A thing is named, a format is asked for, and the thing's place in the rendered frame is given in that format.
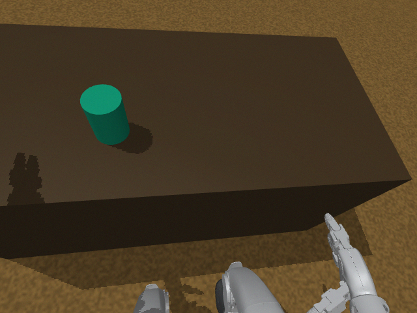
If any right robot arm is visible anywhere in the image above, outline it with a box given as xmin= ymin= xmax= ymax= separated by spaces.
xmin=349 ymin=295 xmax=390 ymax=313

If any can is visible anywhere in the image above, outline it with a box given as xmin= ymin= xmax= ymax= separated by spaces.
xmin=80 ymin=84 xmax=130 ymax=145

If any right robot hand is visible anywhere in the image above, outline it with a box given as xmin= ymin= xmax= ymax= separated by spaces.
xmin=306 ymin=213 xmax=377 ymax=313

